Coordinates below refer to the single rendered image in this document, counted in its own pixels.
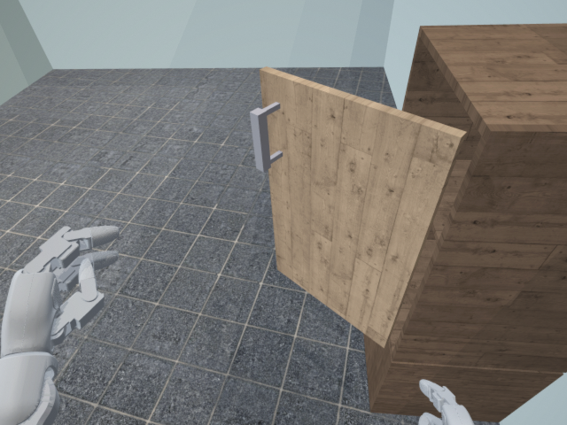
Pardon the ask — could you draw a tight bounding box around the handle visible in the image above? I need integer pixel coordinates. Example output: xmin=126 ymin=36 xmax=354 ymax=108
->
xmin=250 ymin=102 xmax=283 ymax=173

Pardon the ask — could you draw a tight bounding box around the left robot forearm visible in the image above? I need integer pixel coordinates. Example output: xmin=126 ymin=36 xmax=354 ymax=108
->
xmin=0 ymin=352 xmax=60 ymax=425

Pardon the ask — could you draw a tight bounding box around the robot right hand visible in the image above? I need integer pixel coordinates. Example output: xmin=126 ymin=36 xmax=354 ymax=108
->
xmin=418 ymin=379 xmax=475 ymax=425

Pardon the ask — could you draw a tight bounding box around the robot left hand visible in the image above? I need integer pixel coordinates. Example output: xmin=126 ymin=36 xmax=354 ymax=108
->
xmin=1 ymin=226 xmax=120 ymax=358

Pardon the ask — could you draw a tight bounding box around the cupboard door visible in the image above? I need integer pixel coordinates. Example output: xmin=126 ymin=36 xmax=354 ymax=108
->
xmin=260 ymin=66 xmax=467 ymax=348

